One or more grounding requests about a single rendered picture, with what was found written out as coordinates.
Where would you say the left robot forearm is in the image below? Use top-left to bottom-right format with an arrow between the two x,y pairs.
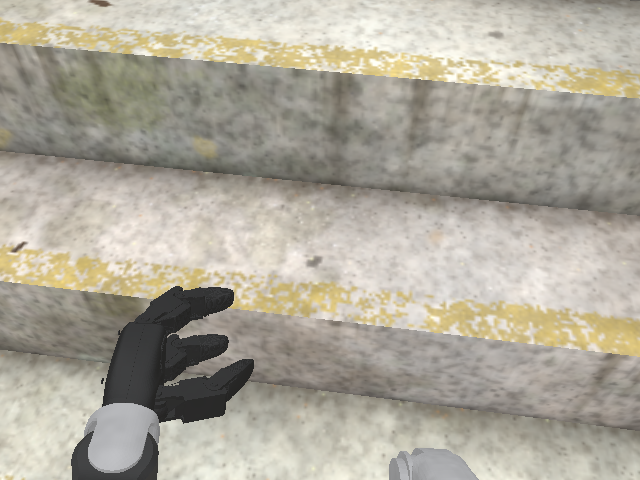
71,403 -> 160,480

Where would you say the robot left hand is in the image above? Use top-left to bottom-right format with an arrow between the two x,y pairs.
101,286 -> 254,424

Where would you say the right robot thigh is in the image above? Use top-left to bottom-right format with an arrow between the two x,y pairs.
389,448 -> 479,480

